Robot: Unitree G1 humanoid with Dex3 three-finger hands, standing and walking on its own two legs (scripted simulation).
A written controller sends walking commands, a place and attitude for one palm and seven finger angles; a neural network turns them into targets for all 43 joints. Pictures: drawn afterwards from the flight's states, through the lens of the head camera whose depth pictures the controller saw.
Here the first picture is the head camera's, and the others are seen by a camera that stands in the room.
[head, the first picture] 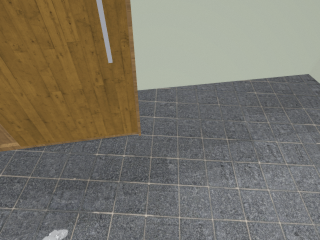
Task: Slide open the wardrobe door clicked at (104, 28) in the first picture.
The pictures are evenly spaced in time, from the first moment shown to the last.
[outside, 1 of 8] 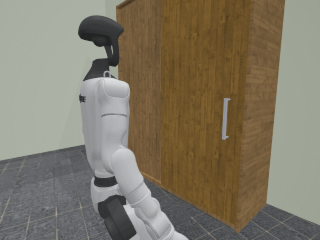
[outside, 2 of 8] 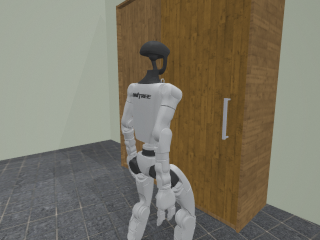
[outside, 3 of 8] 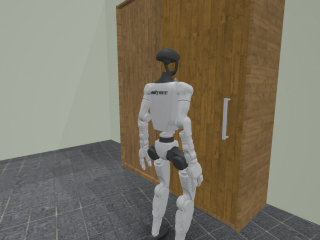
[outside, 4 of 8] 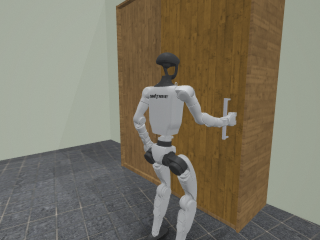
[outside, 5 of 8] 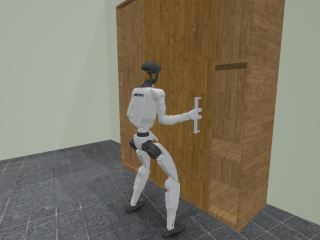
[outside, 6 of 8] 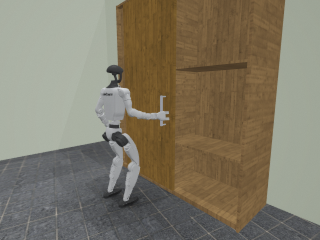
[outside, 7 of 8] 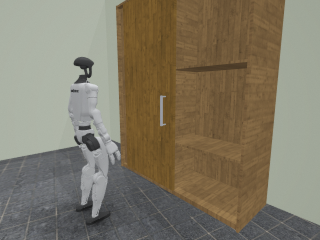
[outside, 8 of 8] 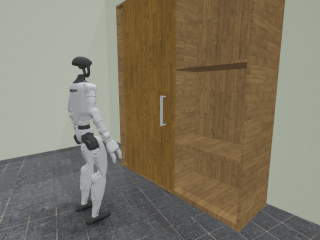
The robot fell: no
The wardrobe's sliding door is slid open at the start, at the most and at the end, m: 0.00 0.68 0.67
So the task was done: yes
